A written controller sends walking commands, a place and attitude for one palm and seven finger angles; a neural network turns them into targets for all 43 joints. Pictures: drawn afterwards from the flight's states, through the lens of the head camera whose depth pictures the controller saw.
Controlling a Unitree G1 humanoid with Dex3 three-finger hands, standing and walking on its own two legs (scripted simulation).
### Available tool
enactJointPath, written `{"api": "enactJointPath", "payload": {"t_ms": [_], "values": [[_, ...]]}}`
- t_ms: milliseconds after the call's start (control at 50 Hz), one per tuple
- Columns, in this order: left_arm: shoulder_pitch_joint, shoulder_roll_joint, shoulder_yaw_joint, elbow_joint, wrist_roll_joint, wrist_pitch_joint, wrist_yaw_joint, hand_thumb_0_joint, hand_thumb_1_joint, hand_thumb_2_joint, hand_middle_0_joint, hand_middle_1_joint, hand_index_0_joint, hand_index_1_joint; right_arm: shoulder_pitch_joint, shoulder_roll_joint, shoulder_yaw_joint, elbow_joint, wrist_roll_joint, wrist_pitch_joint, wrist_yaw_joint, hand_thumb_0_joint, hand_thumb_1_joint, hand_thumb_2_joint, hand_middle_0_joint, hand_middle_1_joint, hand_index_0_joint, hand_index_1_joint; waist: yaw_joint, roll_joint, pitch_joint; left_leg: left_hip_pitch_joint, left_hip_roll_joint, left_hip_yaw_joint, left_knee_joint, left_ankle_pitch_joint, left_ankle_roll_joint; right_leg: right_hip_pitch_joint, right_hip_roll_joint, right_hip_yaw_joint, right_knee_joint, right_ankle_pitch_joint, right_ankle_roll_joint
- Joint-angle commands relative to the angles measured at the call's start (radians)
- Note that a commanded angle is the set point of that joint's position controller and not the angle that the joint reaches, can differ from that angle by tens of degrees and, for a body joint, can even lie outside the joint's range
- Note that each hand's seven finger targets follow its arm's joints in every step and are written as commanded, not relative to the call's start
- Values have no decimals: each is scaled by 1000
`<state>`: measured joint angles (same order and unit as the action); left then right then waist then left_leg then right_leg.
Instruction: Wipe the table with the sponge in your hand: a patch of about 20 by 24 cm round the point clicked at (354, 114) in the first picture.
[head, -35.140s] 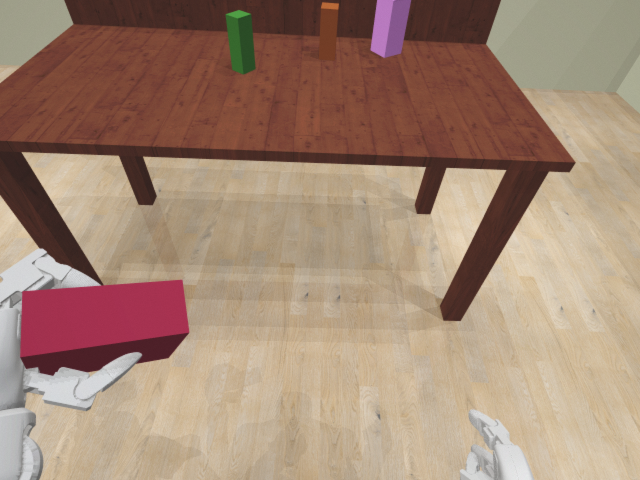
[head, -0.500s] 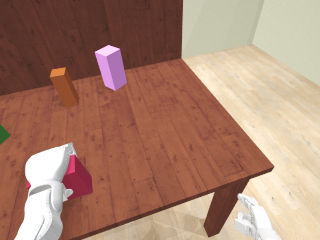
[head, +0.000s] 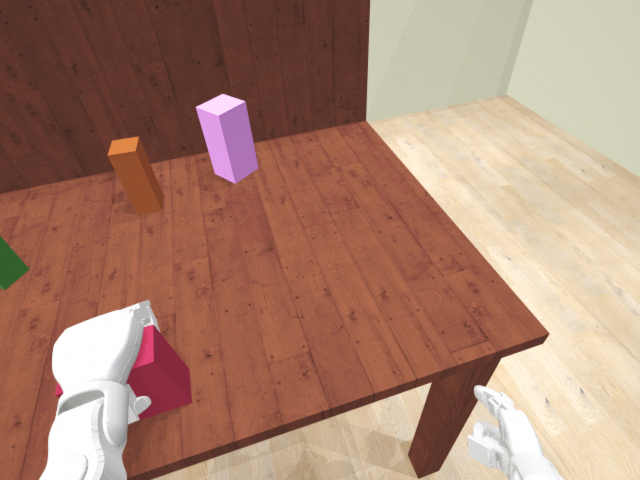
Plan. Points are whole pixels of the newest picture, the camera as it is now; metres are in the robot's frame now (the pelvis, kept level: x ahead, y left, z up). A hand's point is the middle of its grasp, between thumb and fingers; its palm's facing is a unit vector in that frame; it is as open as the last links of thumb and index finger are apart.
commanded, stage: lift the sponge slowly off the table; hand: left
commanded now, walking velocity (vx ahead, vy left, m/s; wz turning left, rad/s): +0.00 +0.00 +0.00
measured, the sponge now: (138, 386) +0.21 +0.28 +0.01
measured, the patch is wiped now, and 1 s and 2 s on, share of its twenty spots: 1.00 1.00 1.00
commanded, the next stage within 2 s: bring the sponge back beside the body in 1.90 s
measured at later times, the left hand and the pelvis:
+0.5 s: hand (110, 375) +0.19 +0.28 +0.07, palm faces +0.02 -0.16 -0.99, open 9.4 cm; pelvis +0.00 +0.00 +0.00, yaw +0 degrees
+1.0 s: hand (110, 359) +0.20 +0.27 +0.10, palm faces +0.08 -0.16 -0.98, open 9.4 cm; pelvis -0.02 -0.01 +0.01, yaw +0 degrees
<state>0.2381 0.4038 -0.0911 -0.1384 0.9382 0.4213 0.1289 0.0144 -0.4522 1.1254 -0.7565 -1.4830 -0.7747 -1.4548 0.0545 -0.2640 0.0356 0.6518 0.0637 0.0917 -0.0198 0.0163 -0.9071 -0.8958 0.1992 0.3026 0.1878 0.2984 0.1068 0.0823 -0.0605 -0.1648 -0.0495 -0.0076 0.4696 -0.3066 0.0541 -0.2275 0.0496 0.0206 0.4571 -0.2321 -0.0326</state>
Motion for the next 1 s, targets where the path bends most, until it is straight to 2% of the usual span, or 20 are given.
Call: {"api": "enactJointPath", "payload": {"t_ms": [0, 60, 140, 200, 240, 300, 380, 440, 520, 540, 560, 620, 640, 720, 740, 760, 840, 900, 940, 980], "values": [[-78, 129, 65, -101, -8, 11, -15, 0, 100, 1300, -1200, -1600, -1200, -1600, -230, -98, -32, -181, -6, -62, -11, 0, -900, -900, 200, 300, 200, 300, 7, -99, -70, -44, 29, -87, -70, 264, -8, 110, -22, 71, -63, 201, -48], [-98, 164, 97, -138, -4, 12, -17, 0, 100, 1300, -1200, -1600, -1200, -1600, -230, -99, -35, -186, -9, -63, -15, 0, -900, -900, 200, 300, 200, 300, 17, -64, -113, -28, 26, -84, -68, 274, -2, 141, -23, 71, -60, 204, -51], [-90, 193, 122, -174, -7, 2, -22, 0, 100, 1300, -1200, -1600, -1200, -1600, -249, -101, -34, -180, -10, -68, -12, 0, -900, -900, 200, 300, 200, 300, 19, -40, -107, -6, 31, -95, -77, 299, -9, 149, -20, 92, -66, 224, -56], [-83, 180, 108, -163, -7, 3, -28, 0, 100, 1300, -1200, -1600, -1200, -1600, -239, -97, -31, -181, -13, -67, -12, 0, -900, -900, 200, 300, 200, 300, 18, -62, -87, -9, 28, -90, -76, 306, -6, 149, -25, 79, -74, 232, -53], [-94, 235, 162, -198, -11, -7, -25, 0, 100, 1300, -1200, -1600, -1200, -1600, -253, -102, -34, -175, -16, -68, -14, 0, -900, -900, 200, 300, 200, 300, 23, -58, -108, 6, 28, -95, -76, 310, -7, 167, -23, 106, -74, 251, -57], [-58, 215, 149, -219, -11, -12, -28, 0, 100, 1300, -1200, -1600, -1200, -1600, -246, -96, -34, -178, -16, -68, -11, 0, -900, -900, 200, 300, 200, 300, 25, -49, -111, 13, 27, -89, -70, 352, -10, 180, -29, 90, -69, 304, -54], [-99, 208, 131, -270, -8, -13, -30, 0, 100, 1300, -1200, -1600, -1200, -1600, -251, -91, -33, -183, -17, -72, -12, 0, -900, -900, 200, 300, 200, 300, 19, -26, -101, 25, 32, -99, -79, 341, -7, 162, -26, 90, -83, 252, -56], [-133, 244, 159, -320, -6, -22, -30, 0, 100, 1300, -1200, -1600, -1200, -1600, -267, -97, -37, -179, -19, -74, -14, 0, -900, -900, 200, 300, 200, 300, 20, -10, -108, 44, 39, -110, -87, 347, -8, 172, -19, 105, -87, 249, -62], [-161, 213, 111, -336, 3, -27, -36, 0, 100, 1300, -1200, -1600, -1200, -1600, -256, -93, -37, -175, -22, -77, -13, 0, -900, -900, 200, 300, 200, 300, 14, -11, -95, 53, 44, -116, -99, 357, -12, 163, -19, 82, -97, 224, -59], [-180, 237, 137, -369, 3, -31, -33, 0, 100, 1300, -1200, -1600, -1200, -1600, -277, -92, -37, -179, -20, -83, -13, 0, -900, -900, 200, 300, 200, 300, 19, 8, -105, 58, 51, -128, -108, 343, -11, 176, -10, 97, -92, 203, -66], [-182, 212, 111, -383, 12, -32, -33, 0, 100, 1300, -1200, -1600, -1200, -1600, -262, -87, -37, -185, -23, -87, -14, 0, -900, -900, 200, 300, 200, 300, 27, 21, -133, 61, 45, -119, -105, 361, -5, 194, -13, 70, -87, 211, -65], [-182, 220, 114, -345, 15, -25, -32, 0, 100, 1300, -1200, -1600, -1200, -1600, -267, -88, -36, -169, -23, -79, -11, 0, -900, -900, 200, 300, 200, 300, 25, -18, -93, 53, 47, -119, -119, 343, -14, 183, -16, 82, -104, 198, -63], [-178, 259, 159, -342, 10, -20, -29, 0, 100, 1300, -1200, -1600, -1200, -1600, -293, -90, -35, -169, -20, -80, -12, 0, -900, -900, 200, 300, 200, 300, 31, -18, -82, 47, 49, -126, -128, 309, -10, 188, -10, 105, -108, 171, -68], [-215, 240, 135, -303, 8, 18, -37, 0, 100, 1300, -1200, -1600, -1200, -1600, -299, -91, -29, -160, -17, -66, -12, 0, -900, -900, 200, 300, 200, 300, 32, -24, -79, 41, 39, -111, -136, 312, -13, 193, -21, 91, -118, 170, -64], [-222, 281, 177, -317, 3, 25, -36, 0, 100, 1300, -1200, -1600, -1200, -1600, -322, -95, -29, -164, -14, -69, -13, 0, -900, -900, 200, 300, 200, 300, 36, -13, -92, 42, 39, -115, -140, 295, -11, 207, -14, 115, -116, 161, -69], [-219, 267, 164, -318, 3, 34, -44, 0, 100, 1300, -1200, -1600, -1200, -1600, -312, -92, -26, -171, -15, -69, -11, 0, -900, -900, 200, 300, 200, 300, 41, -8, -113, 37, 33, -106, -135, 312, -7, 227, -20, 87, -107, 178, -66], [-235, 257, 141, -339, -15, 54, -76, 0, 100, 1300, -1200, -1600, -1200, -1600, -343, -95, -22, -173, -8, -63, -10, 0, -900, -900, 200, 300, 200, 300, 26, 11, -80, 41, 38, -112, -148, 285, -10, 203, -18, 109, -121, 149, -64], [-239, 228, 102, -340, -20, 50, -100, 0, 100, 1300, -1200, -1600, -1200, -1600, -317, -95, -21, -174, -11, -68, -10, 0, -900, -900, 200, 300, 200, 300, 21, -11, -89, 50, 36, -107, -139, 305, -2, 200, -22, 83, -123, 168, -59], [-272, 251, 118, -365, -20, 45, -107, 0, 100, 1300, -1200, -1600, -1200, -1600, -332, -93, -17, -182, -8, -74, -14, 0, -900, -900, 200, 300, 200, 300, 18, 3, -82, 43, 40, -113, -149, 264, -1, 194, -16, 103, -123, 129, -62], [-292, 266, 128, -342, -4, 39, -107, 0, 100, 1300, -1200, -1600, -1200, -1600, -311, -89, -14, -175, -12, -75, -18, 0, -900, -900, 200, 300, 200, 300, 21, -36, -89, 37, 34, -108, -142, 268, -1, 193, -23, 95, -125, 124, -57]]}}
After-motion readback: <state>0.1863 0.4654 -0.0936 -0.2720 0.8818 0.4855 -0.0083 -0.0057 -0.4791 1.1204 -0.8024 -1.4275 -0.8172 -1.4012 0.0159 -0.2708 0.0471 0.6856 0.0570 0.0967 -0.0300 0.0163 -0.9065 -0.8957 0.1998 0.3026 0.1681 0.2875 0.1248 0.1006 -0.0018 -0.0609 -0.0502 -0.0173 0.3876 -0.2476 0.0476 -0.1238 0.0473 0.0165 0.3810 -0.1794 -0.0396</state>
